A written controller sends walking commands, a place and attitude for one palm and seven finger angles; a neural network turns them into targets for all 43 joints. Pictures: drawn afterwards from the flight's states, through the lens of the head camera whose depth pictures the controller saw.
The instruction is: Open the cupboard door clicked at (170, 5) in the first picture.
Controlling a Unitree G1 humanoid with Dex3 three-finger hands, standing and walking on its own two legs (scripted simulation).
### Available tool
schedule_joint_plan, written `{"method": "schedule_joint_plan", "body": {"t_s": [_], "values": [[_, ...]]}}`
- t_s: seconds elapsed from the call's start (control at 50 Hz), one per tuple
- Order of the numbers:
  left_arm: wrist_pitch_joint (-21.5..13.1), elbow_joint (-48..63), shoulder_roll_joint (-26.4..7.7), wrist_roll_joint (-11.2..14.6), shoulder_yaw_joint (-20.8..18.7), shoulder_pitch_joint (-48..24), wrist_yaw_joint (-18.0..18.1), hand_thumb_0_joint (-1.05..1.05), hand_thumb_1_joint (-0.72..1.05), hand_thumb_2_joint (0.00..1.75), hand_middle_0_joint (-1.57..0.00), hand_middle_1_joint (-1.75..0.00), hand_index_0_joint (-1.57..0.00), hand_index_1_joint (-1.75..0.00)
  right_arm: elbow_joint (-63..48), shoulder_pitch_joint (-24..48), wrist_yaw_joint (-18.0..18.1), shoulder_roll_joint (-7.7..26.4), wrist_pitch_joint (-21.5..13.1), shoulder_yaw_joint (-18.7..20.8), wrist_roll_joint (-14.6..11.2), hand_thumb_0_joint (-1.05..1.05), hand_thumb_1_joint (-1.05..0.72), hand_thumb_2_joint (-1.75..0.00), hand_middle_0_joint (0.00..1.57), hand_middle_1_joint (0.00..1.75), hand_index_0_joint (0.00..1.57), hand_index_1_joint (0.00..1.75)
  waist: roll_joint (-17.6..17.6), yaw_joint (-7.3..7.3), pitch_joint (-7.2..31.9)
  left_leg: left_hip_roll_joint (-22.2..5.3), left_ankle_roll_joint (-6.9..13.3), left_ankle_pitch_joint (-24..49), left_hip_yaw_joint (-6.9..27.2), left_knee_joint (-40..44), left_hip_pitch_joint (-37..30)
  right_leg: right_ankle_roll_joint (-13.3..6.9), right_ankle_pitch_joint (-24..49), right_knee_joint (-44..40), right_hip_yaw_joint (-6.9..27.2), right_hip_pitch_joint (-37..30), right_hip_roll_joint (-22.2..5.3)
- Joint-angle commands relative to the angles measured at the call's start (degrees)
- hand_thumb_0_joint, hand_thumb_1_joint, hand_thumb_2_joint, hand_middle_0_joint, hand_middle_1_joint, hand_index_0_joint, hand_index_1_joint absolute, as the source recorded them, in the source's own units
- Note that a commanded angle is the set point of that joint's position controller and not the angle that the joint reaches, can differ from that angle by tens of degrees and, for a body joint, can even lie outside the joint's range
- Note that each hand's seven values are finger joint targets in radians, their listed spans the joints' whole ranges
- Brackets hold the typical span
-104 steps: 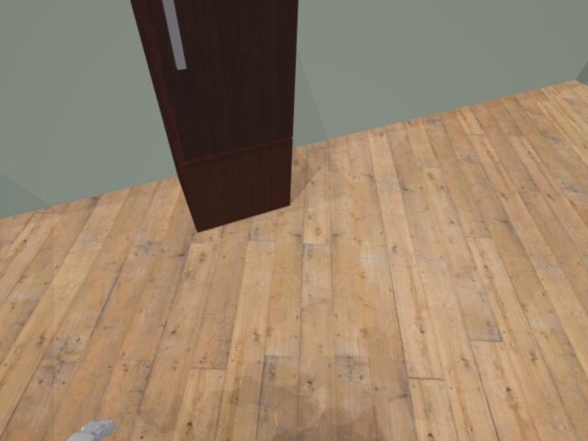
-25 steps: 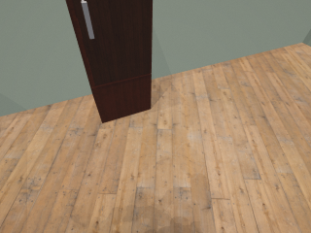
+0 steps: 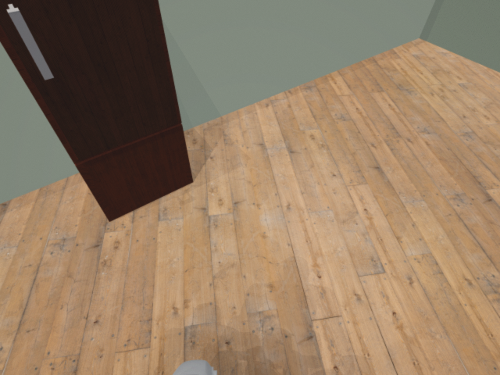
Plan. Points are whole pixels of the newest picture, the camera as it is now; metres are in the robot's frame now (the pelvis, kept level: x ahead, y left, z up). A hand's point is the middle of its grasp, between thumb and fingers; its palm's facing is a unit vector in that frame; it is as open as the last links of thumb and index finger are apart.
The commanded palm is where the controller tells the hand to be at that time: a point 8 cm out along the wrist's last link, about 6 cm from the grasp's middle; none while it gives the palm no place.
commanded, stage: walk to a spot facing it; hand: left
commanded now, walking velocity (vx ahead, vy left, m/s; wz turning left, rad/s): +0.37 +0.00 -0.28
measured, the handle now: (30, 43) +0.83 +0.67 +0.10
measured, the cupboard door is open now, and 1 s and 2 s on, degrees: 0 0 0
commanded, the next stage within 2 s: turn to face it in 0.82 s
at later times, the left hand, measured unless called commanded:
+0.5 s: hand (134, 295) +0.28 +0.28 -0.17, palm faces -0.15 -0.97 -0.18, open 7.4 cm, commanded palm none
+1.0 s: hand (214, 218) +0.49 +0.14 -0.16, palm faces -0.47 -0.85 -0.23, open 7.4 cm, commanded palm none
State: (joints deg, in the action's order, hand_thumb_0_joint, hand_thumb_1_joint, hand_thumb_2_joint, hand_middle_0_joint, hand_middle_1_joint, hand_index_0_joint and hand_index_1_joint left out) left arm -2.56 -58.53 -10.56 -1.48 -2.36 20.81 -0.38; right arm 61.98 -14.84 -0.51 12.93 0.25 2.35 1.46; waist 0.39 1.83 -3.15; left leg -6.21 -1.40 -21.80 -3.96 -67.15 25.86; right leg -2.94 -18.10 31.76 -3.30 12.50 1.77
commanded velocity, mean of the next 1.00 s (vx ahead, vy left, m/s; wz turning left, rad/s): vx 0.11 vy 0.00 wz -0.41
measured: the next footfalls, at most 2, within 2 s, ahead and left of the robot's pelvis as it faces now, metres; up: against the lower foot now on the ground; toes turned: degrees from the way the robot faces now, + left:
left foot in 0.28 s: +0.26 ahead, +0.15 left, +0.00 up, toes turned +2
right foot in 0.84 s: +0.35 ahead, -0.08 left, +0.00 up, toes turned -33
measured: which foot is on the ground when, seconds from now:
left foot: up 0.00-0.26, down 0.28-0.86, up 0.88-1.00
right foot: down 0.00-0.30, up 0.32-0.82, down 0.84-1.00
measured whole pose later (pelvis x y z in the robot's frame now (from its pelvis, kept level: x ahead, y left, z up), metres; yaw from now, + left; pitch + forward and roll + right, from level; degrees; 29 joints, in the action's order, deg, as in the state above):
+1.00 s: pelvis +0.31 +0.03 -0.01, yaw -30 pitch -1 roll +0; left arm 0.5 -53.2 -10.3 -0.9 -3.2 8.2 0.9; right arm 56.7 -13.5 1.1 9.8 2.3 2.7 1.0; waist 1.0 -1.9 -6.5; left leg -8.1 -3.5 -24.9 -3.5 -72.5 26.2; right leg -4.6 -14.1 34.7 -5.3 19.5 2.0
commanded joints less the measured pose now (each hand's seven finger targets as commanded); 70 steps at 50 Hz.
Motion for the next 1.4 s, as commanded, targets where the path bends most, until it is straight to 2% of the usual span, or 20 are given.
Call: {"method": "schedule_joint_plan", "body": {"t_s": [0.0,0.18,0.24,0.28,0.3,0.36,0.44,0.7,0.78,0.8,0.82,0.84,0.86,0.9,1.0,1.18,1.2,1.24,1.26,1.38], "values": [[-1.60,1.41,-9.85,-0.12,-2.10,2.35,1.09,0.00,0.90,0.90,-0.20,-0.30,-0.20,-0.30,-7.21,4.26,-0.45,2.22,-2.11,1.40,-0.23,0.00,-0.90,-0.90,0.20,0.30,0.20,0.30,-3.41,-1.91,-1.45,-2.29,-1.42,6.16,1.03,5.00,7.84,-8.07,7.94,-20.02,17.87,0.44,-15.65],[-1.30,-0.35,-9.05,-0.15,-2.38,4.37,1.26,0.00,0.90,0.90,-0.20,-0.30,-0.20,-0.30,-11.38,11.18,-1.07,0.78,-3.58,1.33,-0.58,0.00,-0.90,-0.90,0.20,0.30,0.20,0.30,-8.35,0.40,-2.70,1.18,-0.37,8.71,-1.62,27.68,0.50,-6.09,13.57,-17.03,15.06,-3.09,-13.56],[-1.19,0.38,-8.08,0.35,-2.88,1.91,1.22,0.00,0.90,0.90,-0.20,-0.30,-0.20,-0.30,-6.92,-4.09,0.54,5.09,-4.78,2.53,-0.19,0.00,-0.90,-0.90,0.20,0.30,0.20,0.30,-1.78,-6.20,4.40,1.52,0.95,11.06,-0.53,39.15,-24.03,-2.93,21.64,2.16,11.59,3.28,-8.59],[-1.05,3.04,-3.52,1.03,-2.33,3.24,0.22,0.00,0.90,0.90,-0.20,-0.30,-0.20,-0.30,-4.35,-16.44,1.38,14.84,-4.74,4.56,0.42,0.00,-0.90,-0.90,0.20,0.30,0.20,0.30,21.30,-8.44,13.50,-23.49,8.45,7.05,30.95,51.15,-38.69,1.49,-15.42,36.14,2.96,22.42,1.88],[-0.94,3.96,-5.13,0.60,-2.57,-0.43,0.31,0.00,0.90,0.90,-0.20,-0.30,-0.20,-0.30,-5.41,-13.10,1.58,13.28,-4.11,3.96,-0.03,0.00,-0.90,-0.90,0.20,0.30,0.20,0.30,13.77,-7.85,8.42,-24.11,10.06,3.31,31.06,53.08,-31.99,0.82,-13.19,40.99,6.29,24.00,-2.46],[0.58,2.99,-3.87,-0.23,-3.40,-3.13,-0.92,0.00,0.90,0.90,-0.20,-0.30,-0.20,-0.30,-7.09,-3.24,1.84,3.57,-5.18,1.33,0.02,0.00,-0.90,-0.90,0.20,0.30,0.20,0.30,6.80,-2.53,-2.09,-16.87,4.68,12.98,12.71,54.73,-15.52,2.28,-0.46,43.73,5.17,22.37,-7.19],[3.41,2.42,-1.18,-0.43,-3.52,0.72,-1.04,0.00,0.90,0.90,-0.20,-0.30,-0.20,-0.30,-6.05,-3.36,2.54,1.00,-5.75,1.00,-0.42,0.00,-0.90,-0.90,0.20,0.30,0.20,0.30,6.92,0.51,0.56,-12.08,2.56,34.97,-3.33,51.67,-14.13,4.22,5.41,42.74,2.72,19.98,-6.45],[4.72,9.71,-2.38,-0.11,-2.58,-17.01,-1.29,0.00,0.90,0.90,-0.20,-0.30,-0.20,-0.30,-4.16,-9.09,2.55,5.03,-2.70,2.04,0.20,0.00,-0.90,-0.90,0.20,0.30,0.20,0.30,7.07,-4.63,-1.74,-15.35,7.69,45.79,-10.89,45.24,-26.84,4.24,2.67,15.21,-4.11,21.77,-5.65],[3.27,8.76,-4.86,-0.26,-3.35,-9.01,-0.80,0.00,0.90,0.90,-0.20,-0.30,-0.20,-0.30,-5.93,-6.61,2.09,7.82,-2.07,3.10,-0.21,0.00,-0.90,-0.90,0.20,0.30,0.20,0.30,7.17,-0.17,4.87,-15.73,5.31,57.11,-14.03,29.83,-27.01,1.46,1.80,6.02,-6.11,7.77,-1.85],[2.32,7.45,-7.58,-0.42,-3.96,-3.11,-0.52,0.00,0.90,0.90,-0.20,-0.30,-0.20,-0.30,-7.05,-6.06,1.63,8.02,-1.93,3.10,-0.69,0.00,-0.90,-0.90,0.20,0.30,0.20,0.30,3.62,3.10,7.99,-14.77,2.68,50.84,-14.34,17.90,-19.76,0.25,9.67,-1.27,-3.87,-3.77,-2.90],[1.44,6.13,-13.98,-0.63,-5.34,2.71,0.15,0.00,0.90,0.90,-0.20,-0.30,-0.20,-0.30,-9.42,-5.99,1.02,5.19,-1.62,2.43,-1.40,0.00,-0.90,-0.90,0.20,0.30,0.20,0.30,-11.08,5.30,14.19,-6.21,-1.33,14.33,-15.35,0.07,-1.93,-6.18,34.25,-2.94,16.95,-20.15,-16.86],[1.59,5.26,-18.02,1.01,-6.06,5.25,1.01,0.00,0.90,0.90,-0.20,-0.30,-0.20,-0.30,-11.57,-3.11,1.49,2.76,-1.46,1.99,-1.50,0.00,-0.90,-0.90,0.20,0.30,0.20,0.30,-15.58,4.92,17.55,1.64,-3.50,-15.85,-7.43,-14.11,8.04,-13.48,59.33,-5.17,31.61,-23.42,-26.84],[2.15,5.59,-16.58,1.44,-5.76,3.24,1.83,0.00,0.90,0.90,-0.20,-0.30,-0.20,-0.30,-12.12,-0.66,2.18,3.37,-0.85,2.10,-1.51,0.00,-0.90,-0.90,0.20,0.30,0.20,0.30,-9.29,4.33,15.41,-1.08,-2.44,-13.85,1.09,-13.93,8.17,-14.83,53.77,-5.89,25.96,-20.17,-25.82],[2.48,8.53,-11.96,1.39,-4.57,-5.99,2.24,0.00,0.90,0.90,-0.20,-0.30,-0.20,-0.30,-11.29,0.88,1.79,2.71,-0.07,1.96,-0.98,0.00,-0.90,-0.90,0.20,0.30,0.20,0.30,-3.30,0.51,9.77,-3.49,-2.57,-4.79,2.98,-10.07,7.16,-9.74,38.57,-8.63,20.06,-9.99,-19.57],[1.57,8.35,-7.30,-0.02,-2.11,-12.50,2.52,0.00,0.90,0.90,-0.20,-0.30,-0.20,-0.30,-5.67,-7.68,1.75,-0.43,1.91,0.89,-0.28,0.00,-0.90,-0.90,0.20,0.30,0.20,0.30,-4.24,-5.63,5.76,-0.89,-1.92,1.55,2.50,0.60,-3.50,-6.05,23.26,-13.95,7.37,7.66,-14.34],[2.53,5.99,-8.72,0.32,-2.60,-8.23,2.37,0.00,0.90,0.90,-0.20,-0.30,-0.20,-0.30,-7.65,-1.13,0.90,0.17,0.59,0.58,-0.69,0.00,-0.90,-0.90,0.20,0.30,0.20,0.30,-8.09,-1.83,2.48,2.21,-1.18,4.52,-1.23,31.40,-9.13,-4.16,18.12,-8.40,3.49,1.35,-17.29],[2.87,5.99,-8.26,0.55,-2.66,-8.65,2.45,0.00,0.90,0.90,-0.20,-0.30,-0.20,-0.30,-7.24,-2.59,0.71,0.94,0.47,0.76,-0.65,0.00,-0.90,-0.90,0.20,0.30,0.20,0.30,-3.86,-2.53,2.33,1.37,-0.68,9.63,-0.18,37.35,-13.15,-2.14,14.56,-4.91,1.92,3.99,-17.00],[3.62,8.22,-3.69,1.17,-2.20,-7.04,2.15,0.00,0.90,0.90,-0.20,-0.30,-0.20,-0.30,-8.23,-5.03,0.71,8.33,0.06,2.27,0.07,0.00,-0.90,-0.90,0.20,0.30,0.20,0.30,18.80,-2.91,1.22,-14.75,7.59,30.12,22.81,48.80,-15.35,5.39,-8.14,12.62,-5.77,14.96,-6.16],[3.66,9.42,-4.66,0.75,-2.15,-10.05,2.23,0.00,0.90,0.90,-0.20,-0.30,-0.20,-0.30,-8.44,-5.13,0.96,9.24,0.46,2.63,0.42,0.00,-0.90,-0.90,0.20,0.30,0.20,0.30,16.64,-3.95,0.77,-17.95,12.54,30.04,26.49,52.05,-12.35,5.43,-16.88,23.21,-2.00,15.50,-4.91],[3.75,8.19,-5.14,0.64,-3.12,-10.76,1.39,0.00,0.90,0.90,-0.20,-0.30,-0.20,-0.30,-9.67,-1.27,2.04,7.52,-0.53,2.51,-0.05,0.00,-0.90,-0.90,0.20,0.30,0.20,0.30,5.95,-2.58,5.98,-8.06,10.29,32.42,16.73,48.36,-19.05,6.76,-4.69,31.57,2.99,19.34,-5.97]]}}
